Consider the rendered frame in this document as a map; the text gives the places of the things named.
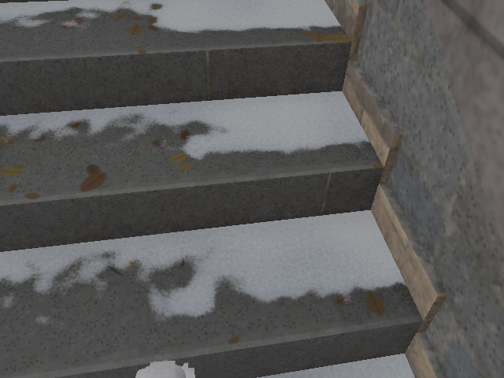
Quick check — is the robot left thigh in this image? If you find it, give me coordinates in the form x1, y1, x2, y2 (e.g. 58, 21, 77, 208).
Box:
138, 361, 195, 378

